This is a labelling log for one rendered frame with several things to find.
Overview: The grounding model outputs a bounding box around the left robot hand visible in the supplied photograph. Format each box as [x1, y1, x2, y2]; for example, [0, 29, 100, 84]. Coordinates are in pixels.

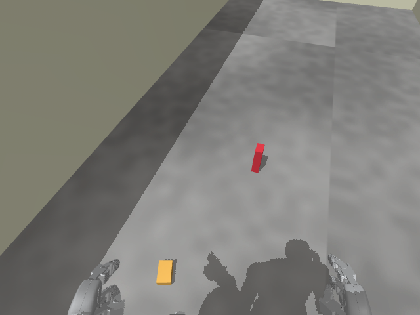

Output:
[68, 259, 125, 315]

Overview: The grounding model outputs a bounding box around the right robot hand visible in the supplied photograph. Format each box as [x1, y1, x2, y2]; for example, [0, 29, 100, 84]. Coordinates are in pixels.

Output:
[319, 254, 372, 315]

